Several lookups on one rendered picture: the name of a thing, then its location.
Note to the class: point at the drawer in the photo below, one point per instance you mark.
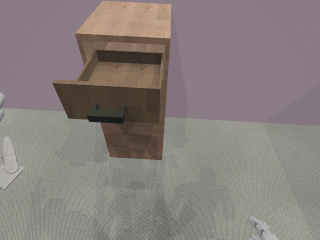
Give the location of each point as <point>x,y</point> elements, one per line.
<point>113,78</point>

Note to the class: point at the right robot hand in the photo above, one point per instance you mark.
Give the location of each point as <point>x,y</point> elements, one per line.
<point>262,230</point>

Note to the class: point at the left robot hand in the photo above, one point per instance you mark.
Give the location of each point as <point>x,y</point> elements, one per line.
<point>11,170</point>

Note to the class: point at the handle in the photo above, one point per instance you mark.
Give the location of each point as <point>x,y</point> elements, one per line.
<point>106,116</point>

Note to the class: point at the cabinet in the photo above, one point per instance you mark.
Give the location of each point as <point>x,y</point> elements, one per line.
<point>139,27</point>

